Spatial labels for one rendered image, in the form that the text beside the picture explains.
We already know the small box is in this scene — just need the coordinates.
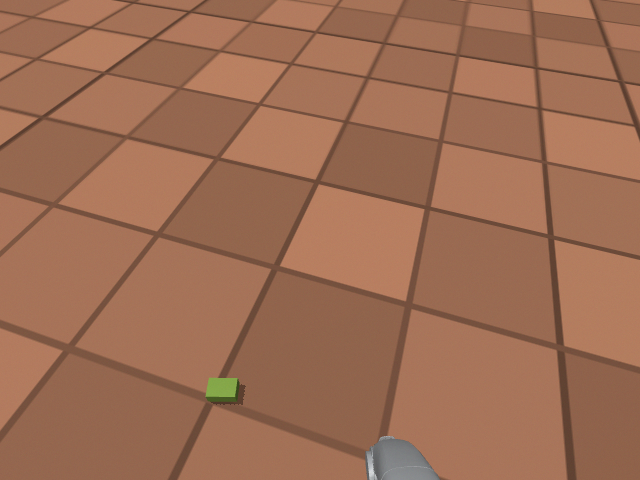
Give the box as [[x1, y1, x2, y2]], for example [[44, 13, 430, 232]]
[[205, 378, 240, 402]]

